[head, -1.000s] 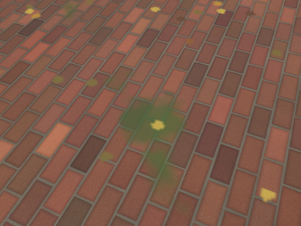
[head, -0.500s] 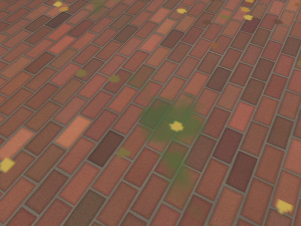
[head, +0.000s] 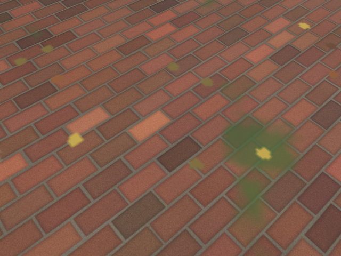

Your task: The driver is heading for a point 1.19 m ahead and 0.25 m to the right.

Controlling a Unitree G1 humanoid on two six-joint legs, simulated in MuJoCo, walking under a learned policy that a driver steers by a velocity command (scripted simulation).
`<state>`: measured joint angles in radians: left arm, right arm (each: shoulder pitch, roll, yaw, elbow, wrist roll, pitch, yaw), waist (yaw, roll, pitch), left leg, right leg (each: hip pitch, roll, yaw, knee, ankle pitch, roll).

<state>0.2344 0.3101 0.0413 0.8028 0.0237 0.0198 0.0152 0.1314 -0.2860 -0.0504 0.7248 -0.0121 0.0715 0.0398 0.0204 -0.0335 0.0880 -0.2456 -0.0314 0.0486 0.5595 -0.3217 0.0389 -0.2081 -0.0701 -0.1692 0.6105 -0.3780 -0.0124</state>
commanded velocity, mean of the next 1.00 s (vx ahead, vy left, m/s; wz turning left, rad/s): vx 0.40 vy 0.00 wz -0.27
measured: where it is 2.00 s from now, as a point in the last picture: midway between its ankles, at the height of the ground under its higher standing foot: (207, 213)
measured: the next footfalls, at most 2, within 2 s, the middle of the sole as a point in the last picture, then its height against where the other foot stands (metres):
right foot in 0.58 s outside the picture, level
left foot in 1.12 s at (190, 190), level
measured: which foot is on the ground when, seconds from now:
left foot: down 0.00-0.60, up 0.62-1.00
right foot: down 0.00-0.00, up 0.02-0.56, down 0.58-1.00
